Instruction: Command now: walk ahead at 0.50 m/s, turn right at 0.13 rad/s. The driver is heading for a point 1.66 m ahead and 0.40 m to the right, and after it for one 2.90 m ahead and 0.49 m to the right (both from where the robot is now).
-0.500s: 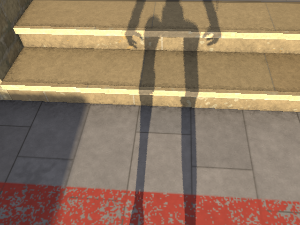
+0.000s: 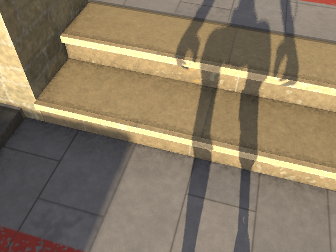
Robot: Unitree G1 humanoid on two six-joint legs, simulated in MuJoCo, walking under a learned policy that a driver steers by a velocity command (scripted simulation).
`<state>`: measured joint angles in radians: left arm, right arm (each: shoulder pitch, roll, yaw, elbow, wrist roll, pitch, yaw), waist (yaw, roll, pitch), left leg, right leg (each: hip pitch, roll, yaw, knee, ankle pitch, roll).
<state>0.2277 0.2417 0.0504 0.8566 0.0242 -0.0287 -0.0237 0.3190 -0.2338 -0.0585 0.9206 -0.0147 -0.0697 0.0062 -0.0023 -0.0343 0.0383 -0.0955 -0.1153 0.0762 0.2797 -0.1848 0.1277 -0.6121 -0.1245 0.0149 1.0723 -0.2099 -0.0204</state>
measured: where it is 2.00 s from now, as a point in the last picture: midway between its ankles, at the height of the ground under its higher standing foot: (230, 139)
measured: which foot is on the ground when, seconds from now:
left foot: down 0.00-0.32, up 0.34-0.80, down 0.82-1.00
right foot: up 0.00-0.28, down 0.30-0.84, up 0.86-1.00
